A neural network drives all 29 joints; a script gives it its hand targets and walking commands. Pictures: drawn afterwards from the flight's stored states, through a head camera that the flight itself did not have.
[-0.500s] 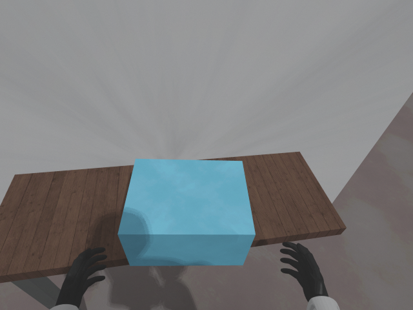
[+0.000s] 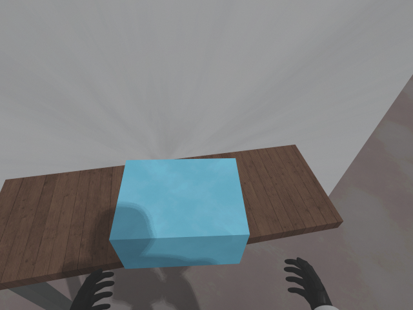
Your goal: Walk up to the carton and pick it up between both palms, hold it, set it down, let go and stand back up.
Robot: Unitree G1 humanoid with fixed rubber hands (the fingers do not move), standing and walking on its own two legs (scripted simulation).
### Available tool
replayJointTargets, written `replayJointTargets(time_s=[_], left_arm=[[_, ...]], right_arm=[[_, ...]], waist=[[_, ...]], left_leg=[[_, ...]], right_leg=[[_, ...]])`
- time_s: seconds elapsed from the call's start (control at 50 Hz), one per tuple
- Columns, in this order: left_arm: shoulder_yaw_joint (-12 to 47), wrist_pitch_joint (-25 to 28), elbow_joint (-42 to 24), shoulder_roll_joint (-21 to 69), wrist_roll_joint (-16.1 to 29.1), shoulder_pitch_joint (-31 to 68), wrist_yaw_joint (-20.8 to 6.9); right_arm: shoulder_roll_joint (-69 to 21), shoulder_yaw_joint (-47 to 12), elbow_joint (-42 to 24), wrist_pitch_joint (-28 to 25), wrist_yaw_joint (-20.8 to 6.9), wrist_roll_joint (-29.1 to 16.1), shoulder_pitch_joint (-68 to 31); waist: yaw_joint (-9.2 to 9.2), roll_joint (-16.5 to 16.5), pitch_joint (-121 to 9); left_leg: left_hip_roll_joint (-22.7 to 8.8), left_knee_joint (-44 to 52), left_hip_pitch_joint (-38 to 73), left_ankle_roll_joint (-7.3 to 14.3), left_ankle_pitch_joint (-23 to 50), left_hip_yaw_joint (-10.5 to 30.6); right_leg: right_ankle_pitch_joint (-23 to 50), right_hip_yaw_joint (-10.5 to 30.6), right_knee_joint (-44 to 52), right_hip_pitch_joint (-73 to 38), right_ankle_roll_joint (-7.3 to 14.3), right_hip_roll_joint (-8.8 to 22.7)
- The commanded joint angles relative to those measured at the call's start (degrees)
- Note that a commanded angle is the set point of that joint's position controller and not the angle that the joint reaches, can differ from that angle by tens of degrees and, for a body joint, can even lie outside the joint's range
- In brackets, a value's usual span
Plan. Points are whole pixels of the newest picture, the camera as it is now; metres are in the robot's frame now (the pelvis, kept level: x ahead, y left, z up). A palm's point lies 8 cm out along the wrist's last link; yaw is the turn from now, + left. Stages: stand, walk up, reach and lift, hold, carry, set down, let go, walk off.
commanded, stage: set down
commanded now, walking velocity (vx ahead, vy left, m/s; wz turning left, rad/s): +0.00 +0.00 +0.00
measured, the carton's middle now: (182, 211) +0.35 +0.06 -0.04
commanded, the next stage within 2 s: let go in 0.44 s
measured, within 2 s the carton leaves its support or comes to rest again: neither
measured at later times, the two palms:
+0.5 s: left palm out of the picture +0.14 +0.24 -0.08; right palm (315, 309) +0.16 -0.21 -0.08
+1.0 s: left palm out of the picture +0.15 +0.21 -0.08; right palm out of the picture +0.14 -0.24 -0.07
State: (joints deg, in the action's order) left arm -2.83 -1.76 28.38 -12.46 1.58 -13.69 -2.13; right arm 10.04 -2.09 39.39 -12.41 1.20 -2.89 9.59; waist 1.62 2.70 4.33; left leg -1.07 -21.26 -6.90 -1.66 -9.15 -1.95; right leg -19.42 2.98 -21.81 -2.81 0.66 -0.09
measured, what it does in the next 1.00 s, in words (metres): stands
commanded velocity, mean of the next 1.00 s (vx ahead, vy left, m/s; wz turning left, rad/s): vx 0.00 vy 0.00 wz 0.00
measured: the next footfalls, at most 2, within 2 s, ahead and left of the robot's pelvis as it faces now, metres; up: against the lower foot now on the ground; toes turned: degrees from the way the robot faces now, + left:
none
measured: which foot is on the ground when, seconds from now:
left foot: down 0.00-1.00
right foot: down 0.00-1.00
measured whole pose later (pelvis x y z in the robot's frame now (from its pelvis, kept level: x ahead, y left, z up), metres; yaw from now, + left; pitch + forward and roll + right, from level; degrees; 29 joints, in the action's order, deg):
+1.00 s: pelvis -0.02 -0.01 +0.00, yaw +0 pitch -5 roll +1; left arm -1.3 -6.3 31.9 -10.5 0.1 -9.3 -0.9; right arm 11.4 0.7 38.0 -9.8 0.3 1.2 10.9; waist 0.1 2.1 3.9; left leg -1.7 -20.9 -7.8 -2.2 -7.6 -1.7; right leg -19.2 2.8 -24.0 -0.7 1.0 -0.8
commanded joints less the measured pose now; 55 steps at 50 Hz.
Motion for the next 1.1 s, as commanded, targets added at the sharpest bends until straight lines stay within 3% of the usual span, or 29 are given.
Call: replayJointTargets(time_s=[0.0, 0.16, 0.18, 0.2, 0.22, 0.26, 0.36, 0.52, 0.7, 0.9, 0.92, 0.96, 0.98, 1.0, 1.02, 1.04, 1.08], left_arm=[[-2.3, 0.3, -7.1, -6.4, -0.7, 4.6, 0.3], [-2.3, -1.9, -6.3, -5.0, -2.1, 4.6, 0.4], [-5.9, 2.4, -14.4, -9.0, 1.5, 1.8, 0.9], [-3.9, 3.5, -7.9, -7.1, 0.4, 1.6, 0.6], [-4.4, 3.6, -6.4, -7.0, -0.3, 1.6, 0.5], [-3.4, 2.1, -3.4, -5.7, -2.1, 2.4, -0.2], [-1.9, -0.8, -4.7, -4.5, -2.0, 5.7, -0.6], [1.1, -3.9, -5.9, -4.3, -2.0, 8.9, 1.5], [-0.4, -3.3, -2.4, -4.7, -2.8, 8.0, 1.9], [-0.1, -3.9, -3.0, -4.5, -2.6, 9.9, 2.0], [-0.5, -2.6, -4.2, -4.0, -0.7, 8.7, 1.4], [-0.9, -2.6, -3.6, -4.8, -1.0, 9.3, 0.8], [-2.5, -0.5, 1.6, -9.3, -4.9, 6.1, 1.2], [-2.8, 0.0, 1.4, -8.3, -4.8, 3.5, 1.6], [-2.5, 0.6, 1.9, -7.4, -4.3, 1.6, 1.8], [-2.4, 0.9, 3.3, -6.9, -3.7, 0.2, 1.7], [-2.7, 0.5, 4.1, -7.2, -3.3, 2.0, 2.0]], right_arm=[[6.0, 2.1, -6.7, -1.3, 0.1, 0.6, -4.9], [7.0, 2.7, -4.9, -0.7, -0.1, 1.8, -4.7], [5.4, -3.0, -17.3, -3.6, 0.2, -2.3, 0.8], [6.5, -2.4, -11.3, -4.0, 0.6, -2.3, 0.9], [6.0, -3.0, -8.6, -3.8, 0.6, -2.2, 0.0], [6.0, -1.7, -4.2, -3.1, 0.7, -1.5, -1.0], [6.8, 1.1, -3.5, -2.3, 1.0, 0.8, -4.4], [7.4, 5.5, -2.6, -0.1, -0.7, 4.4, -6.6], [7.5, 3.6, -2.9, 0.2, -1.3, 3.8, -6.3], [7.5, 3.9, -5.1, 1.0, -1.4, 4.0, -6.0], [8.3, 5.7, -11.8, 0.7, -0.7, 4.0, -4.6], [7.9, 4.8, -11.2, 0.9, 0.0, 4.1, -3.6], [9.5, 5.9, 0.3, 7.5, -0.5, 4.7, 5.2], [10.4, 6.1, -0.1, 10.5, -0.9, 5.3, 8.4], [9.7, 6.0, -1.4, 11.3, -1.1, 5.0, 6.1], [9.2, 5.9, -2.3, 11.6, -1.4, 4.9, 4.4], [8.4, 6.0, -2.3, 11.6, -2.0, 4.2, 4.9]], waist=[[-0.62, -1.8, -4.2], [-0.99, -2.0, -4.7], [4.16, 0.1, -11.2], [1.03, -0.2, -9.1], [1.17, -2.3, -9.0], [-0.46, -3.3, -5.3], [-0.42, -3.4, -2.8], [-2.67, -2.7, -3.5], [-1.5, -1.0, -4.1], [-1.76, -1.0, -2.6], [1.02, 2.6, -2.9], [-0.03, 0.8, -3.1], [-2.03, -4.3, 3.6], [-0.38, -6.2, 3.1], [1.03, -5.7, 0.3], [1.23, -4.9, -4.0], [0.17, -2.8, -8.5]], left_leg=[[1.9, -2.2, 21.1, 0.1, 15.9, -1.7], [2.0, -2.4, 21.4, -0.3, 17.6, -1.3], [3.0, -1.8, 20.3, 0.4, 26.3, -1.4], [3.6, -1.0, 20.8, 0.1, 24.9, -1.2], [4.0, -1.0, 21.2, -0.4, 24.4, -1.4], [3.2, -0.8, 23.3, -1.0, 22.0, -1.0], [1.4, -0.7, 23.6, -0.6, 18.1, -1.0], [0.2, -0.3, 22.4, -0.2, 10.1, -0.9], [1.6, -0.3, 20.8, 0.2, 11.2, -1.1], [1.4, 0.5, 20.5, 0.8, 6.9, -1.6], [3.4, -2.0, 14.6, 0.2, 6.1, -2.6], [3.4, -1.9, 15.6, 0.1, 5.1, -2.6], [-6.1, -3.2, -7.9, 1.3, 22.3, 5.2], [-5.2, -2.6, -15.0, 1.2, 15.8, 5.7], [-4.6, -4.6, -11.9, 1.0, 17.2, 4.9], [-4.1, -6.8, -9.1, 1.1, 18.5, 4.8], [-1.1, -9.4, -13.2, 0.1, 14.4, 3.9]], right_leg=[[19.4, -3.8, 8.5, 25.2, -2.1, 0.4], [23.1, -4.1, 8.0, 23.9, -2.4, 0.3], [33.5, -3.2, 6.7, 17.5, -4.7, 0.8], [37.8, -3.2, 5.8, 18.5, -5.6, 0.3], [36.0, -2.9, 6.8, 18.3, -5.0, 0.5], [29.9, -3.8, 8.5, 21.5, -3.4, -0.2], [15.3, -5.9, 10.5, 26.6, -2.0, -1.3], [9.1, -6.6, 9.6, 28.1, -1.9, -1.3], [17.8, -4.5, 8.5, 25.2, -3.1, -0.1], [15.6, -3.9, 8.7, 27.5, -3.0, 0.5], [13.6, -3.3, 7.8, 25.0, -3.9, 1.2], [16.6, -3.1, 7.2, 25.5, -4.2, 1.3], [7.7, -2.3, 2.2, 14.0, -2.1, 1.6], [3.6, -1.4, 2.2, 8.7, -1.2, 2.8], [7.7, -0.7, 0.5, 9.6, -0.7, 3.0], [11.2, -1.1, -1.3, 10.3, -0.3, 2.4], [16.0, -1.5, -2.9, 6.2, 0.9, 3.7]])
